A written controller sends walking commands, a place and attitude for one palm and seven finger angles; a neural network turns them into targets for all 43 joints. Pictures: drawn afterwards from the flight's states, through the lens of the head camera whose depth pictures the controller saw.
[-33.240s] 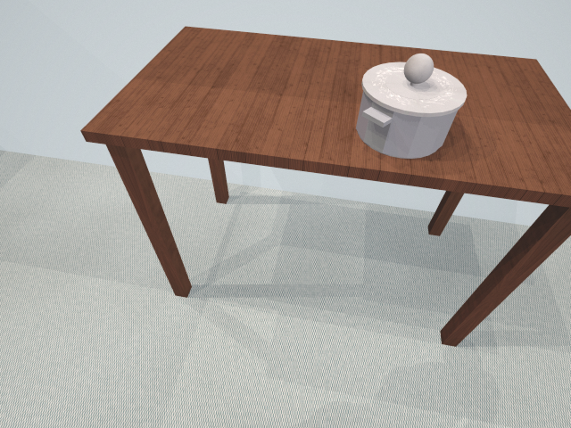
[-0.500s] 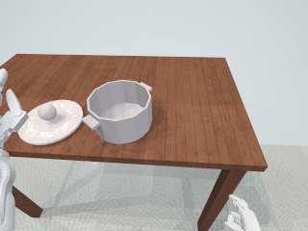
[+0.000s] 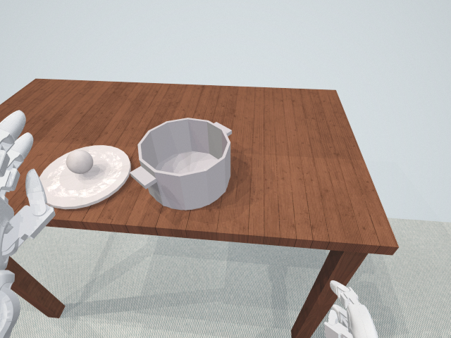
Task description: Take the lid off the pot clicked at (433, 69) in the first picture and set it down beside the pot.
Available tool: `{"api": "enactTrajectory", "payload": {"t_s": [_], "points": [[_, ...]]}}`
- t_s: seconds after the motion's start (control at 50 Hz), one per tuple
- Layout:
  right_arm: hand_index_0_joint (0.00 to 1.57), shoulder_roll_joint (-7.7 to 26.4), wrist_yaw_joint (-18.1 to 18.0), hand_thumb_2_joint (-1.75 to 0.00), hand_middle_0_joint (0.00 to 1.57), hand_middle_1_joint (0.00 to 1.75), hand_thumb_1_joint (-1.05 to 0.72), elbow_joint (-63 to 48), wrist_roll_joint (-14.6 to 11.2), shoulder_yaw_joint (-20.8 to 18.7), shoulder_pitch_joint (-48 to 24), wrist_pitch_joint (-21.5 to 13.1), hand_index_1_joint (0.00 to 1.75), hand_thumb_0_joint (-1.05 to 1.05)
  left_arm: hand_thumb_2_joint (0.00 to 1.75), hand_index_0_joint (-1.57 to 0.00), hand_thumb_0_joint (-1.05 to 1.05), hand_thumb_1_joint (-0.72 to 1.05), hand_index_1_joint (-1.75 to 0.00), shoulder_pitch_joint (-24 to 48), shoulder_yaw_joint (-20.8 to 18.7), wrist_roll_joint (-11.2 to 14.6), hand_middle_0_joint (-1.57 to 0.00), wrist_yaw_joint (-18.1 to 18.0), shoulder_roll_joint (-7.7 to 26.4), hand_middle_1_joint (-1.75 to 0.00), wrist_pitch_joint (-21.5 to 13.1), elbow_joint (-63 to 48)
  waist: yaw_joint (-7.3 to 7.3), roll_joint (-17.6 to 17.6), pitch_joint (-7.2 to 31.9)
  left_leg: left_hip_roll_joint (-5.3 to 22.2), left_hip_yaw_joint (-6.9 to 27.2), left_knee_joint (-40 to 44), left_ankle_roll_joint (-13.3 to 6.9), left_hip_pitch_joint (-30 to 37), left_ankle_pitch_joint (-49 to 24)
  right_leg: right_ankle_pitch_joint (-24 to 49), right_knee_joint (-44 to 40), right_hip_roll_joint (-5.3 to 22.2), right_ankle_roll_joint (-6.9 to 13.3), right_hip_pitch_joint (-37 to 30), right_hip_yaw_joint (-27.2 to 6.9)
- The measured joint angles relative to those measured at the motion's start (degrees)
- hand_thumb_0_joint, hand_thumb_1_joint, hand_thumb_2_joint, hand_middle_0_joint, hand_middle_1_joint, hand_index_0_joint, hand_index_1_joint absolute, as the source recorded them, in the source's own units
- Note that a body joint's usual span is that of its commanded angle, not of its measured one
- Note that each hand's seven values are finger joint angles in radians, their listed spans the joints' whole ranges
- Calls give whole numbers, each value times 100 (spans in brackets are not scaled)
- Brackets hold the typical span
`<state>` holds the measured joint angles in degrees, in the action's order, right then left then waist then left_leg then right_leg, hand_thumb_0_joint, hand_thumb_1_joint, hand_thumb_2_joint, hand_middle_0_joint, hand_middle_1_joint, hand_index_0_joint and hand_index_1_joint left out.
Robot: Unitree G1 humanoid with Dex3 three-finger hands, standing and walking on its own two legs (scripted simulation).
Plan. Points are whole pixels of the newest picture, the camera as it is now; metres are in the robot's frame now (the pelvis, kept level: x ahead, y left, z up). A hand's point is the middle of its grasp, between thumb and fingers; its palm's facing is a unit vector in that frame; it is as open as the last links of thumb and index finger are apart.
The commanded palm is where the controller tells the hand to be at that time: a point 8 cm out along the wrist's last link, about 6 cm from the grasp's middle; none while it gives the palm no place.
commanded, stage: draw the hand back to the body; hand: left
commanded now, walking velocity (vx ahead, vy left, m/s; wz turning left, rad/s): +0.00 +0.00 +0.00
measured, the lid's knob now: (79, 161) +0.43 +0.40 +0.07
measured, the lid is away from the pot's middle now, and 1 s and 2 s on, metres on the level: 0.25 0.25 0.25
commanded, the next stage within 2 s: step back with the hand held close in 0.08 s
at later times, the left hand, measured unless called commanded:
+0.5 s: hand (46, 223) +0.18 +0.25 +0.21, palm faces +0.32 -0.83 -0.46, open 7.4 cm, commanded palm +0.11 +0.30 +0.24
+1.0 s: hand out of the picture +0.12 +0.25 +0.23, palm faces +0.45 -0.80 -0.41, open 7.4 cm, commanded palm +0.05 +0.30 +0.24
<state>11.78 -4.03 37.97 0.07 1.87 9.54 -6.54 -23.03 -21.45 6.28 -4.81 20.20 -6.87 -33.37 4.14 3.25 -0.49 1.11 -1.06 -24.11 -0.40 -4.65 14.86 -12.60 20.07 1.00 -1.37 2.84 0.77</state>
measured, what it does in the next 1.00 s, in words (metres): shifts its weight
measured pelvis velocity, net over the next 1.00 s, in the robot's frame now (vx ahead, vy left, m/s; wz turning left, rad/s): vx -0.08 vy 0.02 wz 0.01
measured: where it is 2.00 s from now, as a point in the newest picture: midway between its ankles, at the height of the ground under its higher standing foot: outside the picture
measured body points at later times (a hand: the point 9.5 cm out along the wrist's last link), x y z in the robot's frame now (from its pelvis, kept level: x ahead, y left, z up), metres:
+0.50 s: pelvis -0.02 +0.02 -0.01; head +0.00 +0.04 +0.44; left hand +0.16 +0.29 +0.23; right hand +0.15 -0.22 -0.08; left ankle -0.01 +0.11 -0.74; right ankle -0.01 -0.14 -0.74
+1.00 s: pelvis -0.08 +0.02 -0.02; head -0.06 +0.04 +0.43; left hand +0.09 +0.29 +0.24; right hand +0.08 -0.21 -0.09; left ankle -0.01 +0.11 -0.74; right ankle -0.01 -0.14 -0.74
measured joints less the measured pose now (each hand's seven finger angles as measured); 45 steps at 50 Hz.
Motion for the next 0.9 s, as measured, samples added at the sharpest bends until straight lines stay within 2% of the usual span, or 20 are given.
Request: {"api": "enactTrajectory", "payload": {"t_s": [0.22,0.32,0.48,0.56,0.62,0.68,0.74,0.9], "points": [[21,-26,0,-90,20,30,-90,-65,5,32,-10,28,30,1,90,-21,2,89,-30,32,-38,-54,-21,-43,9,-30,28,-103,33,-14,11,12,8,-67,-4,-24,39,-13,13,-11,-5,-2,8],[21,39,143,-90,20,30,-90,-283,-43,2,-51,232,30,1,90,-21,2,89,-30,139,-493,-115,-21,-34,284,-30,-415,-166,-114,-72,8,61,25,-334,-31,-479,90,56,63,-58,-39,353,17],[21,139,164,-90,20,30,-91,-626,-139,-190,63,518,30,1,90,-21,1,89,-30,-632,-447,-144,-21,88,456,-30,-480,-675,-378,-343,-119,-71,-104,-549,-165,-1007,32,87,396,82,-181,966,-113],[21,71,137,-90,20,30,-91,-708,-160,-208,211,485,30,1,90,-21,2,89,-31,-938,-571,-126,-21,60,674,-30,-504,-975,-395,-523,-168,-141,-137,-697,-216,-1222,5,43,687,154,-193,1247,-148],[21,3,133,-90,20,30,-91,-716,-149,-183,317,354,30,1,90,-21,2,89,-31,-938,-707,-123,-22,-7,753,-30,-548,-1114,-353,-572,-183,-176,-147,-849,-238,-1363,6,-123,992,196,-82,1449,-140],[21,-46,139,-90,20,30,-91,-694,-151,-135,397,207,30,1,90,-21,2,88,-31,-760,-808,-131,-22,-89,718,-30,-605,-1119,-313,-478,-176,-152,-111,-1077,-233,-1509,47,-22,1098,193,-66,1532,-80],[21,-80,147,-90,20,30,-90,-633,-168,-78,442,136,30,1,90,-21,2,88,-31,-497,-838,-149,-22,-148,606,-30,-669,-1018,-311,-336,-109,-90,-31,-1323,-207,-1682,109,-10,1189,144,-197,1610,-1],[21,-64,106,-90,20,30,-90,-555,-149,-50,485,47,30,1,90,-21,1,89,-31,-194,-719,-224,-21,-253,342,-30,-796,-816,-424,-211,28,-4,52,-1507,-190,-2007,23,103,1190,72,-146,1814,106]]}}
